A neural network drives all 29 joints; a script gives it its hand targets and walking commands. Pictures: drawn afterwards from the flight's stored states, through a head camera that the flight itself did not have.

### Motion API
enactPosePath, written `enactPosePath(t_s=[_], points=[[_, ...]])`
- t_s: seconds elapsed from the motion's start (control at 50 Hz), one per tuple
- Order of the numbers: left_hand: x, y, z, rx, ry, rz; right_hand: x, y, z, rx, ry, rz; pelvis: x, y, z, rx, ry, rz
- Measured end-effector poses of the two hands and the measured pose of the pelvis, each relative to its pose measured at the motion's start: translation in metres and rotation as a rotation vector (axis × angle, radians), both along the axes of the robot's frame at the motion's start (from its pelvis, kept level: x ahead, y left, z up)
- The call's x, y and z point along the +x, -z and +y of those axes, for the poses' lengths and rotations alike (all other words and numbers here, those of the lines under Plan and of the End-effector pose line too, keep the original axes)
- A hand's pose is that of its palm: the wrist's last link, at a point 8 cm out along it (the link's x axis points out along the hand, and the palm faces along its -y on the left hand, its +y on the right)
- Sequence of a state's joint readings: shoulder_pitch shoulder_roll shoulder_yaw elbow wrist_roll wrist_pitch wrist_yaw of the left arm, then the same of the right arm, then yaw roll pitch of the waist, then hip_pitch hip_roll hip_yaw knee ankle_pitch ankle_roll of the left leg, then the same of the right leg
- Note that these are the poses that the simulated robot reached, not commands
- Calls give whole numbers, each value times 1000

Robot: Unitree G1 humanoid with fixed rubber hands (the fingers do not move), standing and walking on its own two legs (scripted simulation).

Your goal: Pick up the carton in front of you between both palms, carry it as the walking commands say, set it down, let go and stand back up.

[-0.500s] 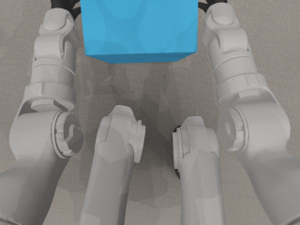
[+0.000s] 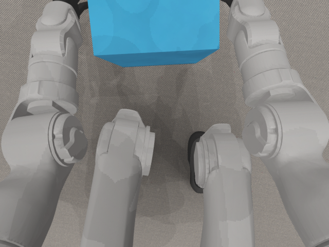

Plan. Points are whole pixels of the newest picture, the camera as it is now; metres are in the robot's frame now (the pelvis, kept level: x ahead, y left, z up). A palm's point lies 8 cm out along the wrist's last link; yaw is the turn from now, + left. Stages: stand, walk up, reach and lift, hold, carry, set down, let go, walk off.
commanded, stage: set down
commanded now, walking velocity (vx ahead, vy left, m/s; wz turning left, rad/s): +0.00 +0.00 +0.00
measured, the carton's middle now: (155, 13) +0.53 +0.09 -0.25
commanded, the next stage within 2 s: let go in 1.66 s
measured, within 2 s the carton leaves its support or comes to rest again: neither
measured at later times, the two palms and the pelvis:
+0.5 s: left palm (62, 12) +0.49 +0.26 -0.19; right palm (248, 2) +0.56 -0.09 -0.19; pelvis +0.00 +0.00 -0.01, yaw +1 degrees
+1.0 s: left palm out of the picture +0.51 +0.28 -0.05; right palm out of the picture +0.58 -0.09 -0.05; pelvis +0.00 +0.01 +0.06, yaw +1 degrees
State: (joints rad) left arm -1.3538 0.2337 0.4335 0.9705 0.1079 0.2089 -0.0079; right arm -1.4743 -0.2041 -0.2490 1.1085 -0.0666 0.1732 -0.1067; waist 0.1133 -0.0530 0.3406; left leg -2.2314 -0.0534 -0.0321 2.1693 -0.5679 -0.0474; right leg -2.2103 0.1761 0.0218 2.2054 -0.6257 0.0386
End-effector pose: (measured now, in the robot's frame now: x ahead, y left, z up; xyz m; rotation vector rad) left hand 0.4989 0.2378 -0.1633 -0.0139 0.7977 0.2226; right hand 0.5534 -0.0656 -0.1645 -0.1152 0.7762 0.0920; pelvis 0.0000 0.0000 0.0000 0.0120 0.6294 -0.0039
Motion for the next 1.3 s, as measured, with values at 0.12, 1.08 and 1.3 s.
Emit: enactPosePath(t_s=[0.12, 1.08, 1.3], points=[[0, 1, 1, -7, 12, -5, 0, 1, -1, 15, -13, -1, -2, 2, 0, 0, -2, -8], [9, -131, 42, 40, -90, -151, 23, -134, -27, -27, 57, -134, 3, -77, 8, -29, -45, 135], [9, -190, 49, 49, -83, -161, 24, -188, -32, -30, 51, -151, 12, -130, 8, -25, -44, 179]])
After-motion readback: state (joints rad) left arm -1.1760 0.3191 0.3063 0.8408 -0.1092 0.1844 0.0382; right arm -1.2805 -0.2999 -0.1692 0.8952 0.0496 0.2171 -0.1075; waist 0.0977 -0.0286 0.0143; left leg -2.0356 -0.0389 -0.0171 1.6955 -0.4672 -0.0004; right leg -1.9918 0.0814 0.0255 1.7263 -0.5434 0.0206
